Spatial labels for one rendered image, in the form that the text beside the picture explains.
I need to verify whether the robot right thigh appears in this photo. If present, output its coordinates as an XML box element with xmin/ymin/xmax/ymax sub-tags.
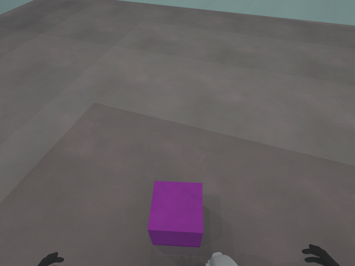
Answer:
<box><xmin>206</xmin><ymin>255</ymin><xmax>238</xmax><ymax>266</ymax></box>

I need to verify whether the robot right hand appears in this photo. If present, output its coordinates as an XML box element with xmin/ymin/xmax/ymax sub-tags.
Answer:
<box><xmin>302</xmin><ymin>244</ymin><xmax>340</xmax><ymax>266</ymax></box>

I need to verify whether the right robot shin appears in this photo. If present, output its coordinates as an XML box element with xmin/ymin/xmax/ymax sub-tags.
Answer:
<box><xmin>212</xmin><ymin>252</ymin><xmax>222</xmax><ymax>257</ymax></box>

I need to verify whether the carton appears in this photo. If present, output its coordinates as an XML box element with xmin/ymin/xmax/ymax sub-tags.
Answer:
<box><xmin>148</xmin><ymin>181</ymin><xmax>203</xmax><ymax>248</ymax></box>

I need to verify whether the robot left hand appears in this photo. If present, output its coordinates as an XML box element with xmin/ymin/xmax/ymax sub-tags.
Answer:
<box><xmin>38</xmin><ymin>252</ymin><xmax>64</xmax><ymax>266</ymax></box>

